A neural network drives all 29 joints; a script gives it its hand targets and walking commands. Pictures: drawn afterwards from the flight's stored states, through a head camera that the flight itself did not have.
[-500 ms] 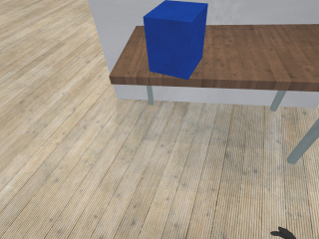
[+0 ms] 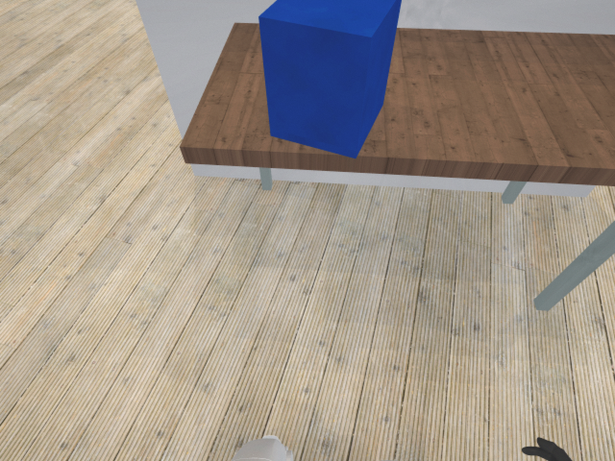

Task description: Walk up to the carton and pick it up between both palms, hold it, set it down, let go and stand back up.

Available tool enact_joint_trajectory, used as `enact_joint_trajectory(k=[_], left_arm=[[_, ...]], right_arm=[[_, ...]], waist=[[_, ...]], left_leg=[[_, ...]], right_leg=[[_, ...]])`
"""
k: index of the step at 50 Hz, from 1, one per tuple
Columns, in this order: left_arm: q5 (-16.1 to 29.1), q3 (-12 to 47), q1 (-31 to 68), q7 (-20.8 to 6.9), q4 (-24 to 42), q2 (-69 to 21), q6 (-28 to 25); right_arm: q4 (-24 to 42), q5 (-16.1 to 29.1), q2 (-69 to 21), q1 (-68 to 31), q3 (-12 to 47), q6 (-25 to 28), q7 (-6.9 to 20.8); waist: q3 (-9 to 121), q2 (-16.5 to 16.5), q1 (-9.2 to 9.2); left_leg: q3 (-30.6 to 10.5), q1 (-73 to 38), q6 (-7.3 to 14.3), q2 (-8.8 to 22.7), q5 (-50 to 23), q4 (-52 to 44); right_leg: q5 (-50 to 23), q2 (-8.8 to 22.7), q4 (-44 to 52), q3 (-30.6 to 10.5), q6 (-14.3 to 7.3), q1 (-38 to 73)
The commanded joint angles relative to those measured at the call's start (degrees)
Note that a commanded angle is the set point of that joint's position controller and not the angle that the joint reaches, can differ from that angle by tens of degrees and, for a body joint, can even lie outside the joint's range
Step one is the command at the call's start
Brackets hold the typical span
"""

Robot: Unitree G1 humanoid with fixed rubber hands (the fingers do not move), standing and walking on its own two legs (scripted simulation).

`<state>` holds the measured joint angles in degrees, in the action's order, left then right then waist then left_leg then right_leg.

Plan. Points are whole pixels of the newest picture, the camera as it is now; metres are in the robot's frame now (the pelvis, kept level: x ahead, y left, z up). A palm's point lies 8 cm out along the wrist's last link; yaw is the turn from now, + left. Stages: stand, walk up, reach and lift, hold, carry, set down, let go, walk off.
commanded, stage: walk up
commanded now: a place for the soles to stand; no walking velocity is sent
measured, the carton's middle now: (331, 68) +0.82 -0.03 +0.06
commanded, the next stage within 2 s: none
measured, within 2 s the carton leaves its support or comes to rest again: neither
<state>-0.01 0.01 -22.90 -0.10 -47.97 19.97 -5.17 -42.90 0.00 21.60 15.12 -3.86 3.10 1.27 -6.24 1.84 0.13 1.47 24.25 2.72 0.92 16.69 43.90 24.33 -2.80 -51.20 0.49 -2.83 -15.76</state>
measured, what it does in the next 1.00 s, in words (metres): walks ahead: right foot, then left foot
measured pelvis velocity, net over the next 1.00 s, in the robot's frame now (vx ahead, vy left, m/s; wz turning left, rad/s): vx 0.10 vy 0.04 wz -0.05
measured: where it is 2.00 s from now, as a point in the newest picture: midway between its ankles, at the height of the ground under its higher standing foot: (294, 452)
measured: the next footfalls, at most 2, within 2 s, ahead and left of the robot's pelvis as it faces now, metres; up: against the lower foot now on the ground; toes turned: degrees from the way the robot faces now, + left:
right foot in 0.40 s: +0.17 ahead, -0.15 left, +0.00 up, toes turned -5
left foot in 0.96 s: +0.18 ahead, +0.14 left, +0.00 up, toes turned -4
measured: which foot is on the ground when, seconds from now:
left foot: down 0.00-0.42, up 0.44-0.94, down 0.96-1.00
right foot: up 0.00-0.38, down 0.40-0.98, up 1.00-1.00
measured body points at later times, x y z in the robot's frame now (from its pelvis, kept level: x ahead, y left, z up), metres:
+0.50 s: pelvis +0.06 -0.04 -0.01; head +0.06 -0.07 +0.44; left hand +0.13 +0.26 -0.10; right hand +0.12 -0.35 -0.13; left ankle +0.05 +0.09 -0.67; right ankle +0.13 -0.14 -0.71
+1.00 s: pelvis +0.10 +0.04 -0.01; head +0.11 +0.03 +0.44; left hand +0.15 +0.35 -0.12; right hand +0.17 -0.30 -0.11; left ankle +0.14 +0.14 -0.71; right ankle +0.12 -0.13 -0.70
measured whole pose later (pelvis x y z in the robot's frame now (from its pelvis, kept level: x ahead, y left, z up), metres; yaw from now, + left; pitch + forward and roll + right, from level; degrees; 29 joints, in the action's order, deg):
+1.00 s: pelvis +0.10 +0.04 -0.01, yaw -3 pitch -4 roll -3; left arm 0.0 0.0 -20.6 1.0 -48.7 20.9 -4.9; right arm -42.9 0.0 26.0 16.4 -5.9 0.1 2.9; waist -5.8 4.1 0.1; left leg -1.6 22.9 2.4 0.5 23.4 50.5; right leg 23.1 2.8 -49.6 0.4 -2.6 -22.2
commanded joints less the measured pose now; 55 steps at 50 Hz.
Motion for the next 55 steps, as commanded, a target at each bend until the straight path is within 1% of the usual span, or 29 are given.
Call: enact_joint_trajectory(k=[1,3,4,5,6,12,17,19,20,21,22,23,25,26,28,31,35,39,41,43,44,46,47,48,49,50,52,54,55], left_arm=[[0.5,-4.9,-1.3,0.5,5.5,16.0,-1.3],[0.3,-5.4,-2.0,0.3,3.5,15.0,-0.8],[0.3,-5.3,-3.3,0.1,2.4,14.1,-0.8],[0.5,-5.0,-1.3,-0.2,2.2,14.2,-0.2],[0.7,-5.3,-1.0,-0.1,3.2,14.3,-0.1],[-0.3,-5.1,5.8,0.1,5.2,11.8,-0.5],[-1.0,-6.0,4.3,0.4,4.5,14.2,-1.7],[-1.4,-7.0,-6.0,0.9,0.4,14.9,-2.6],[-1.1,-8.6,-13.0,1.8,-1.3,18.1,-3.3],[-1.7,-9.6,-17.3,2.6,-1.0,23.0,-3.8],[-1.2,-9.4,-11.8,3.0,0.9,24.8,-3.4],[-1.2,-9.8,-6.0,3.0,2.5,26.7,-2.6],[-0.7,-8.9,0.6,3.3,2.6,23.7,-2.6],[-0.9,-9.2,1.8,3.2,4.5,22.5,-3.0],[-0.6,-8.2,-0.8,2.7,3.1,19.4,-2.8],[-1.1,-8.9,-5.4,3.1,3.5,20.6,-2.9],[-0.4,-9.0,-5.6,2.9,3.0,21.8,-2.4],[-0.9,-8.5,-5.0,2.9,2.6,22.9,-2.9],[-0.7,-9.0,-5.0,2.5,3.0,23.5,-2.5],[-1.0,-8.9,-1.9,2.4,3.1,23.1,-2.3],[-1.1,-8.8,-1.3,2.1,2.9,24.3,-2.2],[-1.6,-8.8,3.7,1.8,3.9,24.2,-1.8],[-1.3,-8.4,9.2,2.0,6.0,24.0,-1.9],[-0.9,-6.4,9.9,2.0,6.5,18.6,-1.5],[-0.5,-4.3,9.3,1.8,6.5,12.6,-1.1],[-0.8,-4.8,6.5,2.3,5.4,15.2,-0.9],[-0.5,-6.3,7.6,1.6,3.3,19.9,0.1],[0.6,-5.7,3.5,1.6,1.4,17.4,-0.5],[0.4,-5.3,2.3,1.4,0.7,17.1,-0.4]], right_arm=[[3.3,-0.3,17.7,8.5,-6.4,2.2,0.1],[3.2,-0.3,14.9,6.4,-5.9,2.2,-0.1],[3.9,-0.9,14.9,4.8,-5.6,2.3,0.0],[3.3,-0.5,14.8,6.2,-5.4,2.3,-0.1],[3.4,-0.4,15.1,5.6,-5.4,2.3,-0.1],[2.7,-1.3,14.5,11.4,-5.8,2.4,-0.6],[4.2,-1.9,14.7,5.0,-6.0,1.1,0.6],[7.0,-1.7,13.9,-0.5,-5.5,-0.4,0.9],[8.3,-1.8,9.6,-3.1,-4.0,-0.6,1.2],[9.7,-1.5,3.7,-3.4,-2.8,-0.9,1.5],[8.2,-1.8,8.5,-2.5,-3.3,-2.4,1.0],[7.2,-2.0,13.2,-1.4,-4.6,-3.1,1.3],[4.6,-1.9,15.2,-0.6,-5.7,-3.5,1.7],[3.7,-1.1,15.0,2.9,-5.7,-3.6,2.1],[1.9,-1.5,13.5,4.9,-5.4,-3.5,2.1],[3.9,-1.6,14.1,1.0,-5.5,-3.7,2.0],[4.7,-1.4,14.6,1.5,-5.6,-3.6,2.2],[5.5,-2.1,15.0,-1.8,-5.6,-2.9,2.1],[6.0,-1.8,15.2,-2.4,-5.5,-2.8,2.3],[6.2,-1.8,15.3,-1.8,-5.9,-2.0,2.5],[5.7,-2.1,14.2,-0.5,-5.7,-1.7,2.4],[3.4,-1.5,16.3,4.2,-6.7,-1.8,2.8],[1.4,-1.7,15.3,12.2,-7.3,-1.2,2.4],[-1.4,-2.2,18.6,17.9,-8.7,-0.4,1.6],[-0.8,-2.5,22.7,18.0,-9.0,0.0,1.1],[2.4,-2.7,23.1,13.1,-8.9,0.2,0.7],[3.0,-1.5,23.2,7.2,-8.8,-0.2,0.3],[3.4,-1.5,18.8,6.1,-7.5,0.3,-0.1],[2.8,-1.4,17.7,8.3,-7.5,0.8,-0.2]], waist=[[6.0,4.2,3.98],[2.8,2.5,2.14],[4.7,3.3,1.77],[3.3,0.8,2.12],[1.9,4.6,1.99],[0.3,4.1,5.31],[2.1,8.9,3.55],[7.0,1.8,-3.33],[8.9,-5.3,-7.81],[8.5,-19.6,-7.68],[8.1,-12.2,-6.26],[6.7,-9.1,-4.71],[-4.7,-4.7,-2.23],[-1.6,-5.8,-0.92],[2.2,-7.3,-0.62],[3.1,-3.3,-2.53],[5.6,-10.0,-3.06],[2.3,-4.4,-3.66],[3.1,-10.8,-4.09],[3.6,-8.6,-2.48],[3.7,-12.5,-2.54],[5.8,-11.4,1.4],[6.3,-10.2,7.35],[5.9,5.1,8.82],[3.1,21.1,9.19],[2.0,7.8,6.79],[-2.9,0.8,4.65],[-2.4,5.0,2.07],[0.5,2.5,3.6]], left_leg=[[-33.6,-24.0,6.8,19.7,6.2,-29.0],[-26.6,-18.8,2.9,17.2,0.1,-28.2],[-24.4,-20.4,6.4,16.3,-0.8,-26.4],[-21.2,-17.1,5.1,14.6,0.8,-26.7],[-18.2,-19.1,4.9,13.1,-1.3,-26.5],[-17.1,-22.4,5.7,14.2,-26.4,-22.7],[-13.7,-15.3,12.4,14.8,-7.1,-20.5],[-11.6,-0.9,10.1,13.1,2.7,-9.0],[-3.7,10.0,5.2,6.8,4.7,5.2],[0.7,21.7,0.1,-1.7,15.0,23.1],[-3.3,25.7,-1.2,-1.7,16.1,27.8],[-6.7,21.4,-1.0,1.3,13.9,26.6],[-9.1,19.9,-1.3,3.3,8.8,25.6],[-8.0,17.7,-0.3,4.2,5.0,23.9],[-6.9,12.1,-0.4,4.1,3.1,22.6],[-9.1,18.0,-1.4,4.2,2.8,23.8],[-7.8,16.0,-1.7,3.9,5.8,19.8],[-9.0,18.7,-2.6,4.9,11.0,14.9],[-7.0,17.1,-1.4,4.7,15.2,10.7],[-7.8,13.4,-0.9,5.3,15.0,8.0],[-5.1,12.1,-0.2,4.6,15.7,5.9],[-4.6,-0.9,1.6,4.2,10.4,1.7],[-7.8,-10.4,2.9,5.0,4.4,-6.9],[-13.0,-20.6,2.8,3.9,14.6,-15.5],[-34.2,-24.3,3.5,12.9,29.6,-28.4],[-45.2,-20.9,7.2,18.4,32.6,-33.5],[-44.6,-9.9,3.3,16.5,41.1,-36.9],[-29.5,-17.0,-1.3,12.0,7.8,-28.7],[-28.2,-21.1,-3.1,12.1,-4.8,-25.4]], right_leg=[[-0.3,1.0,-20.2,-7.0,0.0,-24.9],[-2.8,3.1,-18.7,-8.6,0.0,-22.3],[-1.6,3.2,-17.6,-6.7,0.3,-23.2],[-4.1,3.6,-15.4,-6.7,0.2,-21.3],[-6.2,2.8,-13.7,-6.1,0.6,-22.5],[-2.7,3.9,-5.4,-2.9,1.4,-26.0],[1.1,4.5,6.0,3.5,0.8,-16.6],[-5.6,3.7,17.0,1.1,-0.7,6.0],[-5.5,5.0,22.9,-4.1,-1.3,17.5],[3.1,18.4,31.6,-31.5,-4.2,21.9],[23.0,24.7,38.5,-45.1,-8.1,17.2],[37.4,26.9,42.1,-46.5,-9.3,9.4],[31.6,24.1,42.0,-42.7,-9.4,-1.9],[23.3,20.7,38.9,-35.4,-4.7,1.8],[13.6,15.7,35.7,-27.3,-3.8,1.1],[10.1,18.4,33.8,-30.2,-6.6,9.9],[8.9,18.5,32.1,-27.7,-7.3,11.1],[3.7,20.7,30.0,-28.0,-11.7,10.2],[6.3,20.5,29.6,-27.1,-13.6,9.3],[1.6,22.6,28.4,-27.2,-14.2,6.3],[2.2,21.8,27.6,-23.1,-13.8,4.3],[8.1,20.9,26.7,-20.3,-12.5,-5.0],[7.3,19.3,18.4,-17.8,-9.6,-13.2],[8.5,10.7,4.9,-8.1,-5.1,-25.5],[6.6,-0.1,-15.1,2.1,-0.5,-37.2],[4.6,-0.5,-20.7,-2.2,0.9,-39.1],[-1.4,2.9,-22.7,-4.3,0.5,-33.6],[-5.0,4.1,-19.4,-4.3,0.7,-33.5],[-7.6,5.2,-16.9,-5.0,1.1,-31.4]])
